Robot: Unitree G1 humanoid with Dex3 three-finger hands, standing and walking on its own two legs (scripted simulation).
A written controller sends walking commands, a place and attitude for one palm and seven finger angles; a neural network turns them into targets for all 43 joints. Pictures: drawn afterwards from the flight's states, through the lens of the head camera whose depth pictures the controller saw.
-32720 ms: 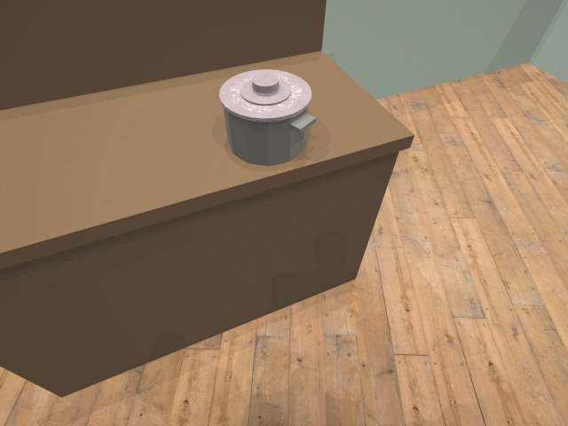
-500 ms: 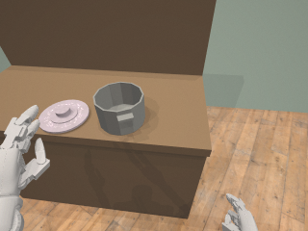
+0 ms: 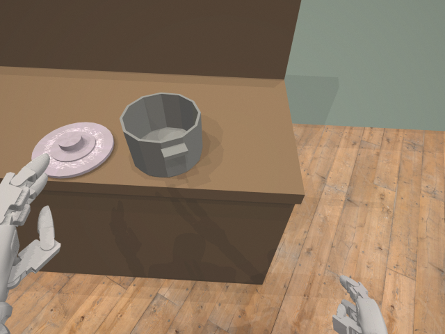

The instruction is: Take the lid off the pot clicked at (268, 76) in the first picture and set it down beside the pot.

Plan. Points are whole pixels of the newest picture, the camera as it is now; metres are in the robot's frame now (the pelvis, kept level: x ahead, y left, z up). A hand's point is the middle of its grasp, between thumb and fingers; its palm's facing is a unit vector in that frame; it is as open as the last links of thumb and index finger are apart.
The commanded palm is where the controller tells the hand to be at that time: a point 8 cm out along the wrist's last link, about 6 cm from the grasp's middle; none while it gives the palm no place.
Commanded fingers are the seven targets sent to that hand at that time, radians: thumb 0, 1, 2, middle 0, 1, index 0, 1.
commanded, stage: step back with the hand held close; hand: left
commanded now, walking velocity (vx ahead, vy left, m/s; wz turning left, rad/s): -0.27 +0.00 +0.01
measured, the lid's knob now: (70, 141) +0.52 +0.42 +0.00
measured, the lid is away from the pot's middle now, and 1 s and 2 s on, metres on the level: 0.24 0.24 0.24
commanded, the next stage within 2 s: stop stepping back and stand still in 0.98 s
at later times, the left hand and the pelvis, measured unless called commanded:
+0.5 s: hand (4, 307) +0.12 +0.24 +0.17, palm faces +0.38 -0.83 -0.41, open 7.4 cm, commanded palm +0.05 +0.29 +0.19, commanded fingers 0.00 0.90 0.90 -0.20 -0.30 -0.20 -0.30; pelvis -0.07 +0.01 -0.02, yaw +1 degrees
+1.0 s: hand out of the picture +0.04 +0.24 +0.17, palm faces +0.32 -0.85 -0.43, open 7.4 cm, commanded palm -0.03 +0.29 +0.19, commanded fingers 0.00 0.90 0.90 -0.20 -0.30 -0.20 -0.30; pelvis -0.16 +0.01 -0.02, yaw -1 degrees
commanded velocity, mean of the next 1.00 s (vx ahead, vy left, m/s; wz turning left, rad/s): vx -0.35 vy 0.00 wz -0.01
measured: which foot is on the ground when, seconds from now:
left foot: down 0.00-1.00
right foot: down 0.00-0.46, up 0.48-0.60, down 0.62-1.00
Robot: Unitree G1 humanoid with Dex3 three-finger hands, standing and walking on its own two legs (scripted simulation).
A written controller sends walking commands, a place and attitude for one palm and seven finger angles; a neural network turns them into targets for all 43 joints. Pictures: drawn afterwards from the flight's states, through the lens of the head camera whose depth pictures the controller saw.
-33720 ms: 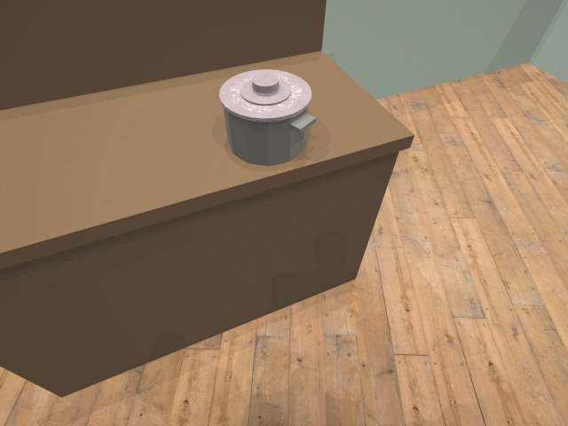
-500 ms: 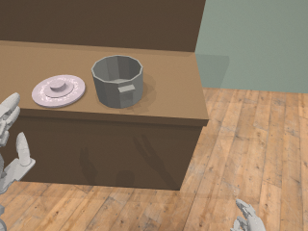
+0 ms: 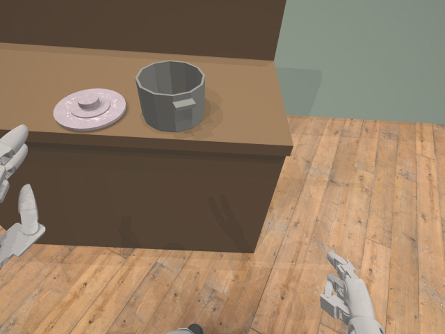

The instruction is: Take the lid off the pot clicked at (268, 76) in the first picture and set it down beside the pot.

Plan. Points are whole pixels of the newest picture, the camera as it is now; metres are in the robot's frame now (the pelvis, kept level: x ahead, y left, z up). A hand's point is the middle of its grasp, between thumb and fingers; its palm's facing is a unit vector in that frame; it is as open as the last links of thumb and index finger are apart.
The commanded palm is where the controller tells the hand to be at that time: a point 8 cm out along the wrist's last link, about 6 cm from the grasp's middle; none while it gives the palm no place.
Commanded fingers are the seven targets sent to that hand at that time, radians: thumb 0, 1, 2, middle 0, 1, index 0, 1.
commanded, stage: stop stepping back and stand still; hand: left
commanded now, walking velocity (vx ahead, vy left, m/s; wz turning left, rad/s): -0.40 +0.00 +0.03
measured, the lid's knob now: (88, 101) +0.68 +0.41 +0.02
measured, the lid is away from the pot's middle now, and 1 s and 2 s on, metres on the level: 0.24 0.24 0.24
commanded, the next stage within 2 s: let the arm hang, fingers relaxed in 0.78 s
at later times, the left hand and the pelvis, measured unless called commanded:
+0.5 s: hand out of the picture +0.09 +0.26 +0.21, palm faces +0.38 -0.81 -0.45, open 7.4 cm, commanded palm +0.03 +0.31 +0.20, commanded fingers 0.00 0.90 0.90 -0.20 -0.30 -0.20 -0.30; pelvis -0.09 +0.03 +0.01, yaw +1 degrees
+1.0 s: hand (26, 327) +0.12 +0.28 +0.05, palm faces +0.25 -0.87 -0.44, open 7.4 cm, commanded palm none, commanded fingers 0.00 0.90 0.90 -0.20 -0.30 -0.20 -0.30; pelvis -0.08 +0.03 +0.00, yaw +8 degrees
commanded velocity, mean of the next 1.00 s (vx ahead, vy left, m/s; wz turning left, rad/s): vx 0.09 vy -0.04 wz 0.00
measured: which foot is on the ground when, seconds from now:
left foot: down 0.00-0.04, up 0.06-0.22, down 0.24-0.90, up 0.92-1.00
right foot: down 0.00-0.28, up 0.30-0.44, down 0.46-1.00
